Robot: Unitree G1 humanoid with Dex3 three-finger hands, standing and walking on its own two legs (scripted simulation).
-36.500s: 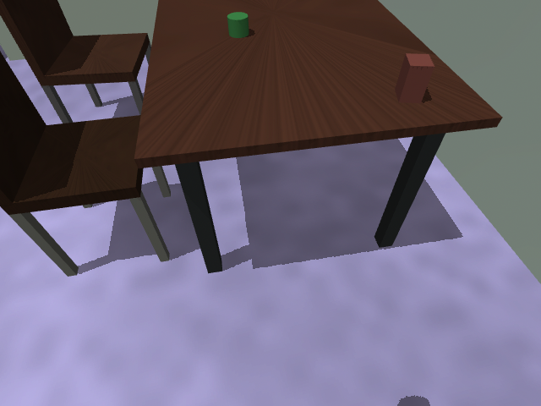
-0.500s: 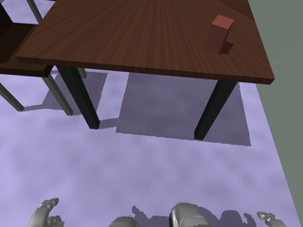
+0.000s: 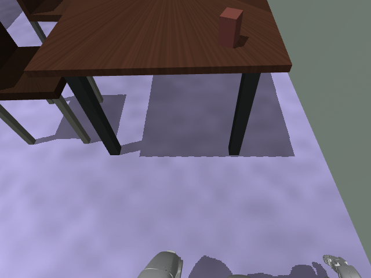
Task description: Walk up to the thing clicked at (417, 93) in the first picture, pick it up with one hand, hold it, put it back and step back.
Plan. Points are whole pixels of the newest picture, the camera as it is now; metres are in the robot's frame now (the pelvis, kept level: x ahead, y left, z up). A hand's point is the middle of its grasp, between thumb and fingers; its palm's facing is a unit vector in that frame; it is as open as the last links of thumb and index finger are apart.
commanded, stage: step back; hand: right
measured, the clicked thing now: (229, 28) +0.92 -0.13 +0.02
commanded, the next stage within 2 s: stand in 1.66 s
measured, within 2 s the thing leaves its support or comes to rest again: neither
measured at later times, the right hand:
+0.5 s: hand out of the picture -0.04 -0.30 -0.14, palm faces -0.05 +0.90 -0.43, open 7.4 cm
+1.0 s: hand out of the picture -0.16 -0.29 -0.15, palm faces -0.11 +0.93 -0.35, open 7.4 cm
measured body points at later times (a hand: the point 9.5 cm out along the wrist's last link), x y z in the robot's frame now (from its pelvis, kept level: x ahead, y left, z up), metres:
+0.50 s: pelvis -0.18 -0.03 -0.01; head -0.13 -0.02 +0.43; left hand -0.10 +0.29 -0.13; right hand -0.03 -0.35 -0.11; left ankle -0.07 +0.11 -0.73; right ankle -0.22 -0.16 -0.73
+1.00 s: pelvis -0.24 -0.04 +0.00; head -0.24 -0.03 +0.45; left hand -0.21 +0.29 -0.12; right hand -0.15 -0.33 -0.12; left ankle -0.25 +0.08 -0.73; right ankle -0.22 -0.16 -0.72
